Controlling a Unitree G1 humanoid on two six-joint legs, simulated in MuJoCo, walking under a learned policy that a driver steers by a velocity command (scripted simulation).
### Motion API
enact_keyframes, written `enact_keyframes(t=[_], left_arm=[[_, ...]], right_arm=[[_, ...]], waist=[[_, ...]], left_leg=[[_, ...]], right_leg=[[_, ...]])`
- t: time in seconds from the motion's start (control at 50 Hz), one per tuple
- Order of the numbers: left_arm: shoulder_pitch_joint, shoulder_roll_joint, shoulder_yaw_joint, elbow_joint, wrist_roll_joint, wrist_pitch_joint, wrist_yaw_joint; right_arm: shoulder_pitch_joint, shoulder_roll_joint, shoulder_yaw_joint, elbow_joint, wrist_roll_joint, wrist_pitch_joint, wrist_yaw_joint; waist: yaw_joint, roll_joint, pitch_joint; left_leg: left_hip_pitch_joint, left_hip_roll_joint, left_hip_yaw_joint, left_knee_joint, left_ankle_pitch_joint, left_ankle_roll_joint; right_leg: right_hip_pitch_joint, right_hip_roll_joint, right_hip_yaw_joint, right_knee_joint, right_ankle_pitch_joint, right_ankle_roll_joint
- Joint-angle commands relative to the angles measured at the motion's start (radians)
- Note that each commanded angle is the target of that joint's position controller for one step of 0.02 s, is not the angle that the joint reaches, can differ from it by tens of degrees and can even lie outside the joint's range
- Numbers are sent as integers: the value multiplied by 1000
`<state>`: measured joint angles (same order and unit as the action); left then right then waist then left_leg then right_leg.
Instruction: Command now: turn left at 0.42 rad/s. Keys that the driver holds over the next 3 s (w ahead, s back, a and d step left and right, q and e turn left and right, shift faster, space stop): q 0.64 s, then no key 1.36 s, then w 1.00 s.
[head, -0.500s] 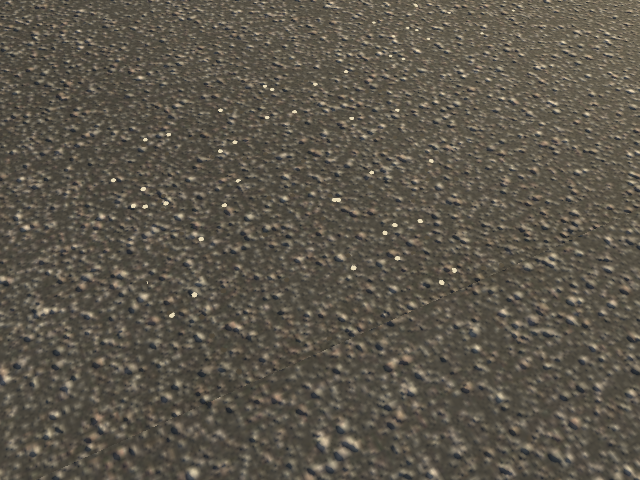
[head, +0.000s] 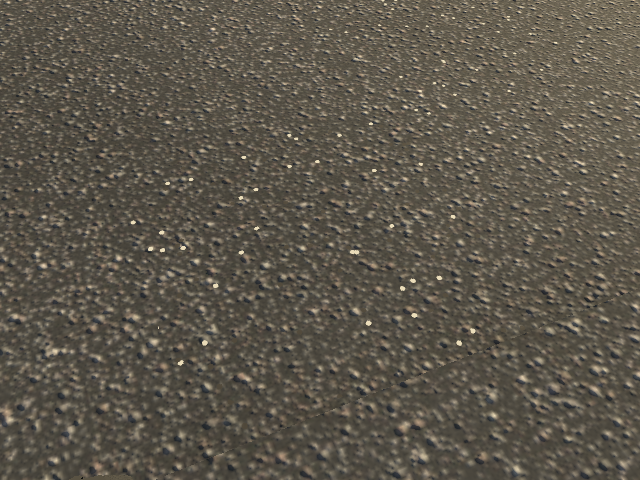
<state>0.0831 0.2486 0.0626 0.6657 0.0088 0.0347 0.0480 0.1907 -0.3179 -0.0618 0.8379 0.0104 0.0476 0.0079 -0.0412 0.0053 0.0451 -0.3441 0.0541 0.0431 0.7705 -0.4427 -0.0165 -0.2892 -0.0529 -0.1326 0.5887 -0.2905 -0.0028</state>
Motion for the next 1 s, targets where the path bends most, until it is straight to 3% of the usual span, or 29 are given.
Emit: enact_keyframes(t=[0.02,0.06,0.08,0.1,0.12,0.14,0.16,0.18,0.24,0.34,0.42,0.5,0.56,0.6,0.62,0.64,0.66,0.68,0.7,0.72,0.74,0.8,0.86,0.9,0.94,0.96,0.98,1.0], left_arm=[[-60,176,57,-52,-7,-15,9],[-79,156,56,-30,-28,-7,8],[-10,115,50,-16,-14,-2,6],[-112,84,33,-83,0,-5,12],[-130,113,42,-72,-5,-9,15],[-101,128,48,-54,-16,-10,14],[-70,140,56,-24,-12,-10,19],[-57,158,63,-10,-2,-9,26],[-15,138,62,11,-12,-16,19],[-36,121,53,14,-15,-27,17],[-42,125,51,19,-17,-40,4],[-26,137,52,24,-22,-61,-14],[8,145,54,31,-25,-75,-29],[71,148,59,51,-24,-83,-39],[96,180,68,58,-16,-82,-38],[77,242,76,42,-1,-73,-30],[75,271,77,40,33,-68,-34],[43,227,65,21,25,-71,-34],[3,177,50,12,13,-69,-31],[-19,159,42,9,0,-65,-29],[-19,150,35,12,-12,-63,-27],[33,156,30,32,-5,-51,-22],[29,174,31,38,-5,-40,-24],[49,198,34,49,-11,-31,-29],[42,193,26,59,-25,-28,-32],[67,176,18,74,-31,-31,-33],[105,150,6,85,-17,-44,-37],[141,107,-8,77,14,-60,-46]], right_arm=[[18,-51,-24,-65,7,5,5],[75,-65,-35,-49,-7,4,9],[80,-167,-61,-68,-16,-3,-3],[97,-276,-79,-88,-39,-17,-2],[111,-246,-66,-102,-59,-42,6],[64,-221,-59,-113,-48,-58,5],[12,-201,-57,-125,-24,-62,-4],[-22,-167,-46,-134,-3,-58,-13],[-2,-139,-35,-148,-3,-45,-31],[24,-156,-45,-166,3,-29,-45],[1,-166,-53,-188,-1,-18,-43],[-25,-170,-58,-210,0,-9,-35],[-52,-167,-58,-228,8,-2,-33],[-86,-158,-55,-242,23,6,-38],[-71,-134,-49,-249,23,7,-42],[0,-75,-34,-244,6,5,-38],[2,-121,-51,-267,12,-5,-38],[29,-187,-71,-247,-3,-11,-38],[28,-202,-81,-223,2,-8,-37],[38,-171,-77,-201,3,1,-41],[35,-146,-69,-199,2,9,-42],[-13,-82,-43,-222,11,6,-37],[-45,-42,-19,-236,1,2,-32],[-46,-52,-18,-233,6,0,-28],[12,-55,-21,-202,5,-2,-24],[33,-59,-21,-190,-2,-3,-23],[36,-99,-24,-199,-11,-4,-28],[17,-184,-39,-208,-23,0,-37]], waist=[[7,-135,-111],[-26,-92,-100],[11,147,-88],[-26,366,-68],[-49,206,-129],[-15,143,-120],[13,77,-106],[25,66,-101],[35,89,-139],[16,112,-120],[8,144,-92],[6,154,-109],[20,160,-129],[64,149,-135],[63,105,-148],[9,-122,-170],[2,-285,-119],[3,-199,-110],[-3,-146,-89],[-7,-123,-74],[6,-129,-61],[39,-161,-74],[59,-191,-108],[75,-211,-111],[42,-187,-104],[29,-162,-95],[45,-93,-123],[102,131,-152]], left_leg=[[-16,9,20,24,-19,21],[104,-27,23,-197,240,61],[185,111,-235,-364,525,130],[236,322,-605,-463,762,334],[263,339,-599,-465,720,386],[265,293,-508,-439,674,344],[264,239,-433,-420,618,286],[266,215,-402,-415,607,252],[273,163,-353,-419,653,240],[311,140,-389,-427,534,241],[227,118,-441,-433,403,245],[203,112,-515,-402,458,251],[216,99,-570,-361,553,237],[181,53,-565,-314,525,189],[111,8,-531,-261,389,142],[-8,-113,-376,-51,36,81],[-181,-220,-238,146,-249,26],[-205,-149,-240,329,-219,-12],[-202,-136,-236,395,-149,-28],[-207,-134,-227,423,-98,-47],[-224,-136,-227,443,-58,-64],[-192,-127,-171,306,-19,-83],[-59,-74,-109,57,-35,-83],[18,-71,-65,-75,-5,-77],[129,-80,-36,-306,170,-49],[213,-80,-43,-452,300,-22],[338,-5,-144,-451,452,11],[363,128,-283,-382,640,89]], right_leg=[[79,-291,207,-155,430,-188],[3,-215,98,-27,285,-95],[-132,-102,-21,217,40,9],[-371,77,34,451,-394,73],[-394,63,182,605,-432,62],[-405,46,210,644,-353,47],[-413,29,214,627,-260,44],[-414,17,223,596,-192,48],[-346,45,217,585,-84,68],[-342,57,233,376,-42,97],[-254,68,239,234,-43,103],[-166,86,244,135,-71,90],[-92,98,241,17,-61,70],[34,95,218,-194,98,45],[140,18,265,-254,209,16],[239,-191,459,-272,388,-68],[196,-330,658,-279,547,-242],[163,-356,646,-279,499,-296],[141,-284,541,-266,443,-258],[140,-219,460,-254,383,-216],[148,-198,427,-248,399,-210],[194,-156,345,-239,472,-220],[201,-158,314,-219,499,-220],[186,-171,327,-212,517,-226],[154,-159,321,-181,490,-202],[115,-143,310,-172,439,-162],[38,-116,287,-145,329,-89],[-24,-16,183,-73,118,-10]])
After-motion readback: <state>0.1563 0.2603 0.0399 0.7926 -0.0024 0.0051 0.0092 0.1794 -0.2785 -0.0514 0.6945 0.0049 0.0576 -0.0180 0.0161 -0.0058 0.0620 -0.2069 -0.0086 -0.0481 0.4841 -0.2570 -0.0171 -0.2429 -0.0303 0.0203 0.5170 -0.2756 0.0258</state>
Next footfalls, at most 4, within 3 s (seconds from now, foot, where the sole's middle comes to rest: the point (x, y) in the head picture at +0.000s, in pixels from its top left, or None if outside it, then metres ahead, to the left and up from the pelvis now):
0.62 right None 0.11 -0.10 -0.76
0.98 left None -0.03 0.13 -0.76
2.72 left None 0.36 0.30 -0.76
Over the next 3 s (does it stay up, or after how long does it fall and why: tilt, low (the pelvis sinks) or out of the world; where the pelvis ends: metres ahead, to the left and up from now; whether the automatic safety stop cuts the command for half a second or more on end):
stays up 0.37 0.20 0.02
